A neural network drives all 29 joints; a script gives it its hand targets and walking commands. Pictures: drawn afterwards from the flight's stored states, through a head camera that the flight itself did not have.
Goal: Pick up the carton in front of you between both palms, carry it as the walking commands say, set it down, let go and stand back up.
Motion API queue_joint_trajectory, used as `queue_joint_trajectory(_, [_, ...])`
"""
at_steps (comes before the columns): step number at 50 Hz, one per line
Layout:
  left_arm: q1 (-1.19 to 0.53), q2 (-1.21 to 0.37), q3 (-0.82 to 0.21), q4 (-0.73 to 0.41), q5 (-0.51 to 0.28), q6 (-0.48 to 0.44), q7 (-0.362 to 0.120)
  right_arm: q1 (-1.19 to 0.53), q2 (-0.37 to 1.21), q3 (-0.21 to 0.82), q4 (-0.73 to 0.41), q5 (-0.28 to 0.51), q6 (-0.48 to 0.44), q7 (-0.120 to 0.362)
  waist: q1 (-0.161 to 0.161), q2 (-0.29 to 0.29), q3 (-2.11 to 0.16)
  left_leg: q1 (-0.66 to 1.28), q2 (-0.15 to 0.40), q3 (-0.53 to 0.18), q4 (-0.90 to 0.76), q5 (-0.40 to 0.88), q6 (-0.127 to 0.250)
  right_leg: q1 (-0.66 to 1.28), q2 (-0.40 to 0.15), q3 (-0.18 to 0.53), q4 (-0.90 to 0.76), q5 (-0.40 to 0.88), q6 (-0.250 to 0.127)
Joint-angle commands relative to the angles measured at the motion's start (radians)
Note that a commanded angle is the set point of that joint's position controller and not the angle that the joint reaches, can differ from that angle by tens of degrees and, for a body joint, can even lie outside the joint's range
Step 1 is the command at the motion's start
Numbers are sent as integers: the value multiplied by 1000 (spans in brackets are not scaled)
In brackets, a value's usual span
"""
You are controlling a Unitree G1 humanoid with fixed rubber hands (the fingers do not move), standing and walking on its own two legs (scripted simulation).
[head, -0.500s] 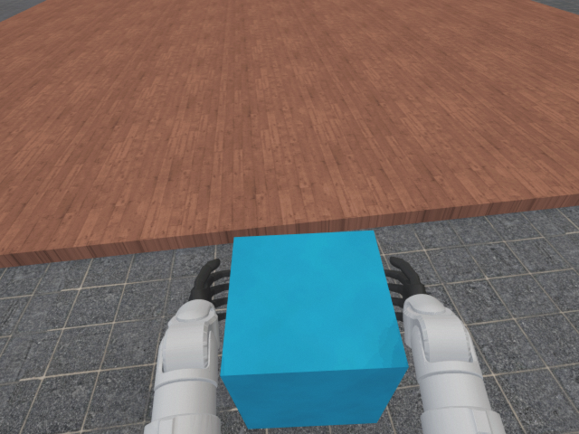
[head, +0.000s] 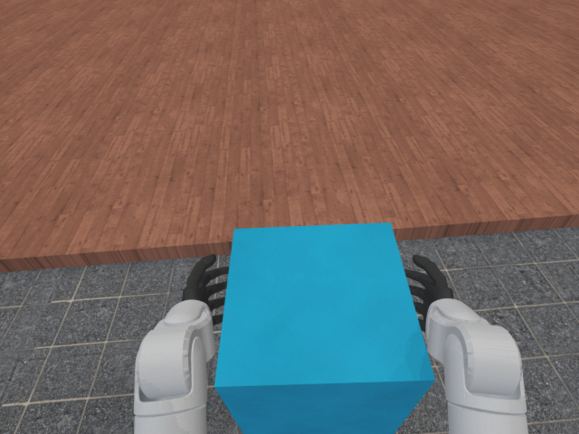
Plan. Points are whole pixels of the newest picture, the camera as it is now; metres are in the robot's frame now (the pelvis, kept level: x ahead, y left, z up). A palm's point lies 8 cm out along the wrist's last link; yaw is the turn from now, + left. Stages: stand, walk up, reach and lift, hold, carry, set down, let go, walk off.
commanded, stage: carry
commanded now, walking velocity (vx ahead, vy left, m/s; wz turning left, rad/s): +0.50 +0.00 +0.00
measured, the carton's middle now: (315, 337) +0.26 -0.01 +0.01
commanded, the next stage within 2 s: none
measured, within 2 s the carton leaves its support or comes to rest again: neither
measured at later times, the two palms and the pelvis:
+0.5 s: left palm (199, 167) +0.58 +0.19 +0.08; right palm (356, 170) +0.55 -0.11 +0.08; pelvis +0.30 +0.06 +0.01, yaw -3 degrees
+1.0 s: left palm (224, 58) +0.95 +0.17 +0.15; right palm (341, 56) +0.96 -0.13 +0.14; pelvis +0.62 +0.01 +0.01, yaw +0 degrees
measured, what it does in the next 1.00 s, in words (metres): walks ahead: left foot, then right foot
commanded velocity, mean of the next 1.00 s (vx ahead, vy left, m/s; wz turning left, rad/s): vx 0.41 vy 0.00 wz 0.00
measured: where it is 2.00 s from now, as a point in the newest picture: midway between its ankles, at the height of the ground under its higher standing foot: (298, 295)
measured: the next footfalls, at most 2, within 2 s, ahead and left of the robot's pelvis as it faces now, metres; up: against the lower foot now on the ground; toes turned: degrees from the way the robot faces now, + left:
left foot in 0.26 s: +0.33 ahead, +0.13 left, +0.00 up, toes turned +12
right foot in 0.74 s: +0.66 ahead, -0.07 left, +0.00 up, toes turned -13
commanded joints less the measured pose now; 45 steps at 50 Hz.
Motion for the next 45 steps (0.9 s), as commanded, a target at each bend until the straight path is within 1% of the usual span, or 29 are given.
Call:
queue_joint_trajectory(1, [-487, -889, -665, -121, -401, 46, -220, -613, 861, 735, -108, 445, 11, 272, 30, -53, -111, -409, 88, -38, 27, 67, 2, 410, -369, 470, -308, -31, -122])
queue_joint_trajectory(2, [-498, -888, -672, -122, -415, 53, -222, -610, 860, 731, -99, 441, 14, 266, 30, -71, -104, -368, 73, -5, -40, 119, -10, 387, -335, 390, -324, 15, -100])
queue_joint_trajectory(5, [-489, -871, -676, -98, -440, 73, -234, -558, 853, 708, -58, 407, 23, 244, 25, -109, -93, -260, 35, 63, -233, 224, -28, 343, -268, 230, -307, 157, -73])
queue_joint_trajectory(7, [-475, -858, -671, -77, -442, 82, -242, -537, 850, 694, -40, 385, 27, 233, 27, -141, -71, -190, 7, 111, -344, 281, -24, 311, -241, 160, -285, 234, -58])
queue_joint_trajectory(10, [-476, -851, -663, -63, -438, 87, -249, -548, 850, 688, -43, 372, 33, 227, 29, -179, -49, -53, -15, 163, -446, 378, -7, 273, -228, 105, -235, 295, -24])
queue_joint_trajectory(12, [-486, -850, -663, -70, -436, 89, -252, -543, 853, 683, -37, 369, 33, 229, 8, -135, -100, 190, -67, 234, -493, 347, 3, 201, -186, 12, -30, 425, 14])
queue_joint_trajectory(13, [-482, -843, -661, -73, -433, 90, -253, -532, 849, 678, -32, 367, 33, 231, -6, -84, -161, 383, -51, 207, -491, 290, 9, 110, -151, -19, 151, 408, 40])
queue_joint_trajectory(14, [-493, -835, -659, -76, -433, 93, -254, -520, 839, 670, -27, 357, 32, 232, -27, 64, -212, 538, 161, -121, -608, 77, 58, -70, -99, -12, 408, 200, 86])
queue_joint_trajectory(15, [-514, -857, -673, -94, -439, 97, -254, -528, 843, 669, -4, 349, 24, 235, -22, 298, -259, 704, 395, -559, -747, 12, 190, -353, 22, 42, 685, -177, 111])
queue_joint_trajectory(16, [-510, -869, -672, -82, -436, 93, -256, -520, 874, 676, -15, 363, 19, 237, -18, 233, -251, 672, 412, -586, -762, 113, 219, -434, -38, 164, 808, -200, 77])
queue_joint_trajectory(17, [-522, -892, -674, -89, -439, 83, -260, -537, 914, 688, -36, 372, 9, 239, -20, 172, -243, 620, 369, -496, -738, 248, 206, -445, -77, 192, 833, -166, 47])
queue_joint_trajectory(18, [-520, -920, -680, -94, -438, 70, -261, -561, 947, 701, -62, 382, -2, 243, -17, 70, -238, 572, 349, -399, -722, 318, 179, -438, -108, 205, 807, -109, 33])
queue_joint_trajectory(19, [-509, -938, -687, -103, -431, 57, -260, -578, 973, 719, -83, 392, -13, 247, -13, 26, -225, 515, 324, -312, -732, 376, 148, -407, -129, 212, 743, -53, 28])
queue_joint_trajectory(20, [-502, -962, -694, -107, -425, 45, -257, -591, 984, 731, -97, 402, -23, 249, -9, 39, -230, 482, 302, -241, -751, 379, 125, -372, -135, 207, 677, -23, 29])
queue_joint_trajectory(21, [-491, -976, -699, -112, -420, 33, -253, -596, 986, 743, -111, 413, -30, 252, -10, 67, -227, 471, 288, -196, -761, 396, 119, -353, -124, 185, 624, -8, 31])
queue_joint_trajectory(26, [-380, -950, -699, -110, -367, 1, -225, -529, 934, 765, -136, 431, -41, 272, -12, 106, -172, 525, 224, -36, -773, 534, 124, -393, -87, 100, 349, 108, 55])
queue_joint_trajectory(29, [-380, -915, -700, -141, -366, 8, -219, -511, 885, 757, -151, 427, -34, 275, -14, 124, -106, 520, 192, 30, -764, 617, 113, -365, -61, 50, 183, 177, 55])
queue_joint_trajectory(33, [-464, -844, -695, -235, -408, 47, -219, -555, 815, 732, -220, 419, -4, 255, -16, 140, -35, 509, 181, 84, -742, 680, 93, -279, -42, 1, 68, 251, 27])
queue_joint_trajectory(35, [-499, -795, -681, -258, -425, 76, -218, -585, 767, 716, -247, 411, 22, 241, -10, 148, -57, 510, 174, 122, -636, 838, 72, -153, -10, -33, 36, 237, 9])
queue_joint_trajectory(36, [-511, -769, -670, -256, -429, 90, -217, -603, 738, 707, -254, 408, 37, 234, 4, 131, -97, 476, 144, 172, -505, 892, 51, -9, 34, -78, -5, 225, 8])
queue_joint_trajectory(37, [-522, -736, -655, -245, -431, 104, -216, -623, 702, 701, -259, 405, 53, 227, 19, 90, -162, 372, 105, 193, -319, 828, 25, 201, 40, -74, -3, 157, 3])
queue_joint_trajectory(38, [-536, -698, -640, -241, -428, 117, -213, -660, 668, 697, -265, 407, 69, 223, 45, -53, -246, 181, 73, 171, -67, 545, -1, 400, -167, 223, -61, -31, -29])
queue_joint_trajectory(39, [-568, -673, -618, -218, -419, 124, -214, -714, 675, 701, -280, 414, 89, 217, 58, -317, -296, -157, -70, 106, 217, 124, -33, 608, -400, 682, -163, -121, -187])
queue_joint_trajectory(40, [-585, -677, -620, -219, -435, 137, -211, -745, 665, 688, -253, 413, 100, 214, 60, -293, -264, -266, -56, -17, 363, -5, -6, 584, -405, 726, -229, 36, -198])
queue_joint_trajectory(41, [-633, -683, -624, -231, -447, 145, -208, -778, 689, 684, -236, 417, 106, 212, 57, -231, -259, -300, -12, -61, 420, 22, 22, 559, -378, 609, -186, 184, -184])
queue_joint_trajectory(42, [-686, -704, -632, -232, -456, 150, -206, -808, 702, 675, -214, 418, 107, 210, 53, -109, -255, -306, 24, -75, 384, 74, 38, 514, -353, 513, -156, 288, -155])
queue_joint_trajectory(43, [-740, -720, -637, -232, -465, 153, -206, -833, 710, 670, -193, 420, 106, 207, 46, -44, -233, -281, 46, -76, 317, 117, 39, 443, -338, 425, -157, 400, -129])
queue_joint_trajectory(44, [-782, -732, -640, -216, -476, 155, -207, -865, 717, 666, -173, 416, 106, 203, 43, -49, -240, -236, 52, -67, 244, 143, 36, 401, -316, 350, -164, 438, -102])
queue_joint_trajectory(45, [-819, -735, -644, -201, -488, 156, -209, -893, 720, 662, -150, 410, 105, 197, 43, -68, -243, -211, 39, -43, 194, 150, 31, 380, -300, 290, -163, 493, -95])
